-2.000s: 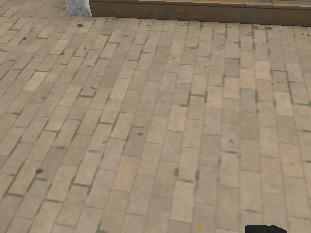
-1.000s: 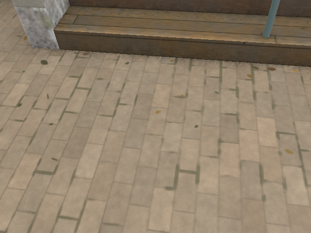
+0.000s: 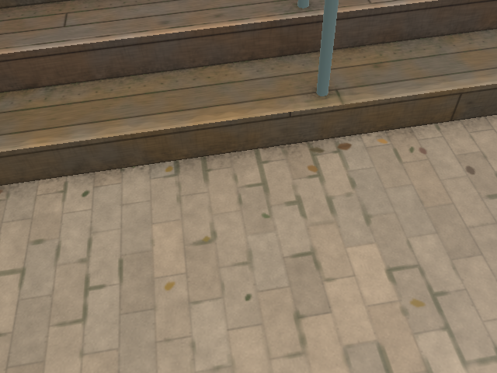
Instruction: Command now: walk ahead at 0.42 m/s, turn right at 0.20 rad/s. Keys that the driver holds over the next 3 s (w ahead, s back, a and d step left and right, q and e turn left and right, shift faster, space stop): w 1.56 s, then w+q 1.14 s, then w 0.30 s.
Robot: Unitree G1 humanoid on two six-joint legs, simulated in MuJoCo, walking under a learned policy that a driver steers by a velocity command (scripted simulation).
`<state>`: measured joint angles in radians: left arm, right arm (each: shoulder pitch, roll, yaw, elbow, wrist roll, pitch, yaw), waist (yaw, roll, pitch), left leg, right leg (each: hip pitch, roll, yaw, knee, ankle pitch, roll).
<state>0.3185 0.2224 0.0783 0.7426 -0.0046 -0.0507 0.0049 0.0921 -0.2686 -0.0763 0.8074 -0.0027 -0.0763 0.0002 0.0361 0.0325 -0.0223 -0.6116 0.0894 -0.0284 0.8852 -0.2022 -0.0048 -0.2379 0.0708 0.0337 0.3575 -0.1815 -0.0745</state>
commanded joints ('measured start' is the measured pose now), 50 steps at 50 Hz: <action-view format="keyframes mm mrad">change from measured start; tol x32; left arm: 1 -11 176 46 -59 -3 -27 7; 34 -402 74 -11 -183 -17 -44 -47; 40 116 313 62 -52 10 -45 -32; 50 -78 163 15 -23 6 -60 -21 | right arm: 1 -85 -41 0 -70 6 -9 0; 14 332 -263 -65 22 -5 -40 24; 50 136 -71 9 -43 3 12 -5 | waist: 1 8 -120 -15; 12 -88 -122 -81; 14 -121 319 -241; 34 -128 48 89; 40 33 -321 -392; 50 -60 -89 16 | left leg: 1 -2 -7 3 -160 121 -9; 11 257 -77 65 -411 74 60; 14 891 290 -633 -577 -130 309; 38 611 97 -12 -316 757 128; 41 -123 -105 -112 452 -368 40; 50 -59 66 -35 130 28 -7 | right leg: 1 48 -246 199 -176 41 -163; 11 97 -259 202 11 127 -103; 16 -643 -104 82 914 -269 31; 35 -421 -117 -42 173 143 23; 38 15 -54 -92 127 142 -51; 40 678 -473 602 73 41 -289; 50 33 -291 155 -224 208 -192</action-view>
